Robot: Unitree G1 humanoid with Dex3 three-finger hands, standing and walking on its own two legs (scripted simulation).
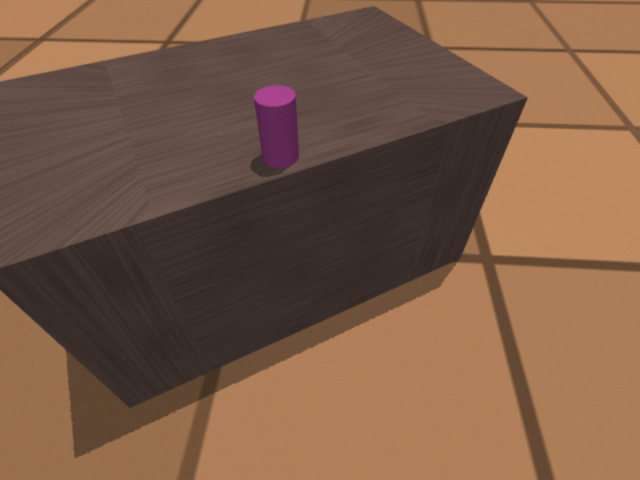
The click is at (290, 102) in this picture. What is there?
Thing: squat round
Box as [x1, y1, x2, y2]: [254, 85, 298, 167]
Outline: 273,85 259,89 254,94 254,101 263,160 271,166 282,167 292,164 298,157 295,94 288,87
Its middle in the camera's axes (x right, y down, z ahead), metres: -0.09 -0.24 +0.85
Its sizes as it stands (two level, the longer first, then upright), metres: 0.084 0.084 0.150
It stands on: a support 0.70 m high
